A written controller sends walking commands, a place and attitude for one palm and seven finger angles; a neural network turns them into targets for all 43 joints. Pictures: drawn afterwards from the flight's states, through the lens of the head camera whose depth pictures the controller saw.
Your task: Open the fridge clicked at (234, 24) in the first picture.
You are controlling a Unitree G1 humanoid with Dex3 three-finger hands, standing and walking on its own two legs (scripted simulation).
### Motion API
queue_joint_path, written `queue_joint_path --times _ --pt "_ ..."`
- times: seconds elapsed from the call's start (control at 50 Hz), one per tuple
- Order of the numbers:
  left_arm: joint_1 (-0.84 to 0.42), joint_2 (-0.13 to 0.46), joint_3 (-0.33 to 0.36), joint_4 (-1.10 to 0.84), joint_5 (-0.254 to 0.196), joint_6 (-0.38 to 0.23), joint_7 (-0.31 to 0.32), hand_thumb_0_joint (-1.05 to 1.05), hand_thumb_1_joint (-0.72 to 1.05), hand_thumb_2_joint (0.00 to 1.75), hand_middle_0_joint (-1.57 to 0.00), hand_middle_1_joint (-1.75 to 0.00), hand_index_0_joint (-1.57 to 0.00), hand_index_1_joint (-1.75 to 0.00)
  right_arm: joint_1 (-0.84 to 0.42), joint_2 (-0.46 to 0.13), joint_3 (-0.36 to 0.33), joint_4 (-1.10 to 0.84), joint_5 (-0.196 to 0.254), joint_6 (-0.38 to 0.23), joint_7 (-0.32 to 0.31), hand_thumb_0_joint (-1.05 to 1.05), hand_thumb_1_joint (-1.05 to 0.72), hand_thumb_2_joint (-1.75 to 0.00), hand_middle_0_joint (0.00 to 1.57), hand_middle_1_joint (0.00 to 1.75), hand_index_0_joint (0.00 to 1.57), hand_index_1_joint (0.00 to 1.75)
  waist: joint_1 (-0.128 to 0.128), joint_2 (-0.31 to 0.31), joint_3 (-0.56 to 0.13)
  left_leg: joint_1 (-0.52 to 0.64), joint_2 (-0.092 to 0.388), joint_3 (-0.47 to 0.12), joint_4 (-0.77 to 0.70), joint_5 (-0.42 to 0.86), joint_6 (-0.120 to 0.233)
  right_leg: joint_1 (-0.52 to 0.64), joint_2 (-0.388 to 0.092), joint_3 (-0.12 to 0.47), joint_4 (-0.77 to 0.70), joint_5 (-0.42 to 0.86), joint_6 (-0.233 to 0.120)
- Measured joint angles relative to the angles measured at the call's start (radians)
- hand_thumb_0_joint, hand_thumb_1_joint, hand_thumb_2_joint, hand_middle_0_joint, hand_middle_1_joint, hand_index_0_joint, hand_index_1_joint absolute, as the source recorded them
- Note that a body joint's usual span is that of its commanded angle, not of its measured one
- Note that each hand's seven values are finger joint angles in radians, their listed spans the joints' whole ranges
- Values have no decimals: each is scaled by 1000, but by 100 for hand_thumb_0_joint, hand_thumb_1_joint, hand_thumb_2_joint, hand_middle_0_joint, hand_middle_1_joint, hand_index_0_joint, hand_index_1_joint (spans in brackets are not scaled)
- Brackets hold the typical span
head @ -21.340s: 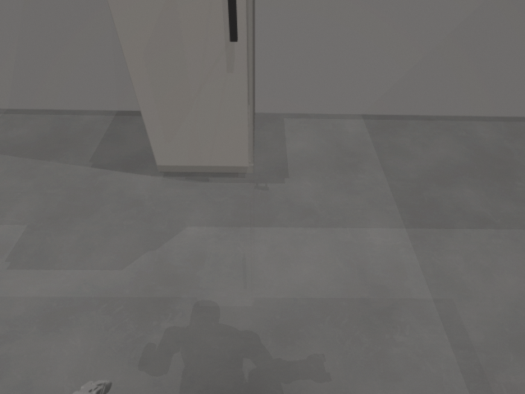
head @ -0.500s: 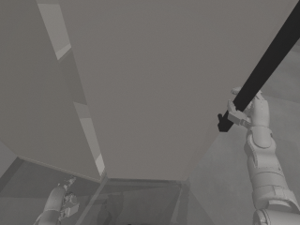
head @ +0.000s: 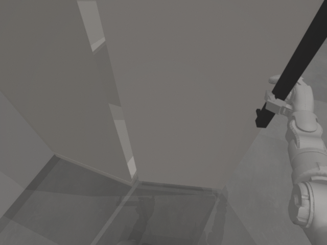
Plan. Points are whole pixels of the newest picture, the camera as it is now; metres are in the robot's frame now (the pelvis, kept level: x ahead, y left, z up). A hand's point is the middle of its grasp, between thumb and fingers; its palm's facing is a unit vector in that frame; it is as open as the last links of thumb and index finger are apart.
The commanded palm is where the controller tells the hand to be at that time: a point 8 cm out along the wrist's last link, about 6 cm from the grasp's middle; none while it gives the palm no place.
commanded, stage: stop walking and hold the door back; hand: right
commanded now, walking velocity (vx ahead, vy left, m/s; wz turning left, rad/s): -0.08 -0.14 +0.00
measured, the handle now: (296, 55) +0.50 -0.25 +0.22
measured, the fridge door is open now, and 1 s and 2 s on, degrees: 75 72 71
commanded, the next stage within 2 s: loosen the grip on the handle in 0.20 s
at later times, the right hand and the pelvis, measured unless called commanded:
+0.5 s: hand (277, 97) +0.46 -0.24 +0.12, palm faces +0.21 +0.97 -0.11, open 7.5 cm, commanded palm +0.43 -0.28 +0.11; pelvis +0.00 -0.03 -0.02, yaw +1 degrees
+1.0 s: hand (271, 103) +0.48 -0.25 +0.09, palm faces +0.25 +0.96 -0.14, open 14.2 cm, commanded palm +0.44 -0.30 +0.10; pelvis +0.01 -0.01 -0.02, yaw +1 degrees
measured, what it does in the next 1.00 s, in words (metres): steps on the spot: left foot, then right foot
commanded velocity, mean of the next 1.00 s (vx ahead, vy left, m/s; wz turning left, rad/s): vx -0.01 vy -0.03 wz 0.00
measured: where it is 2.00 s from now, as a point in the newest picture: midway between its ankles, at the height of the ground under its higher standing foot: outside the picture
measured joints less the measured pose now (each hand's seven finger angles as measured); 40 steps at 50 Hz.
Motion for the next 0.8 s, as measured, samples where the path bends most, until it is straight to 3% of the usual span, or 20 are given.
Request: queue_joint_path --times 0.04,0.1,0.14,0.18,0.28,0.3,0.32,0.36,0.42,0.46,0.52,0.66,0.8 --pt "-11 1 1 -11 0 -12 -8 1 91 90 -21 -30 -20 -30 -10 -28 -23 1 -13 0 4 0 -60 -79 42 135 42 140 7 11 -9 78 8 2 -133 96 16 -62 -5 4 116 -49 11" --pt "-117 42 32 -12 -9 -10 -11 1 91 89 -21 -30 -21 -30 16 -42 -92 -43 -24 6 -14 -1 -60 -78 43 135 42 140 49 -28 46 78 -6 12 -82 77 5 -176 16 69 408 -156 10" --pt "-173 64 36 -23 -10 -12 -5 1 91 89 -21 -30 -20 -30 24 -43 -122 -53 -30 18 -13 -1 -60 -79 42 135 42 140 63 -19 64 95 7 2 -85 64 -2 -218 35 60 482 -169 10" --pt "-215 84 30 -42 -4 -16 2 1 91 89 -21 -30 -20 -30 28 -40 -146 -44 -28 17 -4 -1 -59 -78 41 135 42 140 68 -3 66 106 21 -11 -99 70 -11 -228 41 37 438 -138 8" --pt "-251 127 39 -110 11 -33 12 1 91 90 -20 -30 -20 -30 38 -5 -140 -51 -30 -7 5 -1 -56 -76 43 137 44 140 59 6 40 110 33 -26 -93 65 -37 -135 35 11 128 70 18" --pt "-254 130 46 -119 12 -34 13 1 91 90 -20 -30 -20 -30 43 5 -131 -64 -31 -15 6 -1 -55 -76 43 138 44 140 58 6 33 104 34 -28 -80 57 -44 -115 38 9 89 67 -5" --pt "-257 113 65 -125 12 -39 5 1 91 90 -20 -29 -20 -30 24 10 -133 -61 -52 -17 19 -1 -55 -77 44 138 44 140 40 34 41 101 47 -45 -66 50 -47 -100 51 -9 77 64 -25" --pt "-237 80 69 -134 20 -70 -16 1 91 90 -20 -29 -20 -30 -19 13 -138 -8 -59 8 53 -1 -54 -77 44 139 44 140 26 85 -17 47 66 -63 -46 56 -25 -129 71 -28 54 78 -42" --pt "-206 55 57 -162 35 -93 -48 1 91 90 -20 -29 -20 -30 -36 16 -137 6 -69 54 53 -2 -50 -75 45 139 45 140 34 102 -93 -2 62 -59 -62 62 6 -193 70 -23 62 89 -41" --pt "-195 44 48 -182 42 -91 -65 1 91 90 -20 -30 -20 -30 -16 12 -108 -39 -86 42 16 -2 -44 -71 45 140 45 140 41 97 -109 -31 56 -61 -59 58 11 -230 65 -22 83 83 -45" --pt "-174 25 29 -188 39 -83 -79 1 91 90 -20 -30 -20 -30 9 9 -83 -84 -71 16 -29 -1 -29 -62 45 140 45 140 44 92 -114 -67 54 -61 -40 59 11 -272 63 -19 110 77 -50" --pt "-113 3 -7 -134 38 -96 -75 1 91 90 -21 -30 -20 -30 -12 6 -42 -78 -48 37 -53 0 21 -37 42 136 42 137 50 66 -105 -131 44 -65 0 38 8 -349 69 4 155 69 -52" --pt "-73 14 -3 -111 49 -89 -70 1 91 89 -21 -30 -21 -30 8 -25 -105 -71 -38 -14 -11 0 46 -24 38 129 42 134 64 48 -110 -170 31 -76 27 28 -13 -385 56 0 186 46 -45"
